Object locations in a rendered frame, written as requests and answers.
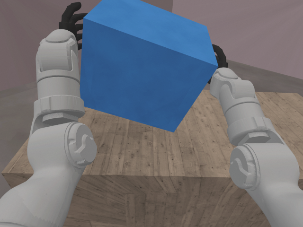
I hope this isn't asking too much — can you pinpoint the robot right hand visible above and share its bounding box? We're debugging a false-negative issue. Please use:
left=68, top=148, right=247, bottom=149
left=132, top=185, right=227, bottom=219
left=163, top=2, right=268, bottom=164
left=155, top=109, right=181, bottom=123
left=208, top=44, right=228, bottom=84

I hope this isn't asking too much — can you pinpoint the pedestal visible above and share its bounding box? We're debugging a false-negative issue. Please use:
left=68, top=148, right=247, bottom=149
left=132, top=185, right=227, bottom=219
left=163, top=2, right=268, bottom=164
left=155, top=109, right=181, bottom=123
left=1, top=90, right=303, bottom=227

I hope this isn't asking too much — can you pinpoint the robot right forearm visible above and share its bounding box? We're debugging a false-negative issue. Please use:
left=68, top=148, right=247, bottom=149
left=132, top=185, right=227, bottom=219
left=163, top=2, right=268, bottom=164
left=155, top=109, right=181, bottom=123
left=209, top=68, right=300, bottom=172

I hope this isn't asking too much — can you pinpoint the carton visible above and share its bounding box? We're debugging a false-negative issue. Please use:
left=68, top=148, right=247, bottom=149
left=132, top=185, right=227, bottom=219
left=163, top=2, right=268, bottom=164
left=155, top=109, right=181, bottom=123
left=80, top=0, right=218, bottom=132

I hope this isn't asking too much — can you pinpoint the left robot upper arm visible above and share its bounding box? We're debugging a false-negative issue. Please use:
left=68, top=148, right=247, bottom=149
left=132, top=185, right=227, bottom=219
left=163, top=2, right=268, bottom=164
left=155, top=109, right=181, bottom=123
left=0, top=122, right=97, bottom=227

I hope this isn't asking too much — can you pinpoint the robot left hand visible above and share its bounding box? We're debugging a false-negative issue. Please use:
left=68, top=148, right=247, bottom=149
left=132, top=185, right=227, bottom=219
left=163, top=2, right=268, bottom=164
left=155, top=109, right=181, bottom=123
left=59, top=2, right=88, bottom=50

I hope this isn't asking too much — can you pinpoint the right robot upper arm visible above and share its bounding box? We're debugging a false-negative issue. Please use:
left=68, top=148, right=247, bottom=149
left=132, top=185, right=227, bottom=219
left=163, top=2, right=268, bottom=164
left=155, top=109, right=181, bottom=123
left=229, top=143, right=303, bottom=227

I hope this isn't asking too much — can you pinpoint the robot left forearm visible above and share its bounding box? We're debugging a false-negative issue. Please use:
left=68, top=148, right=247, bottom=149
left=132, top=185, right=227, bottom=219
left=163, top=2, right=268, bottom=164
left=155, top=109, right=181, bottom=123
left=27, top=29, right=85, bottom=155

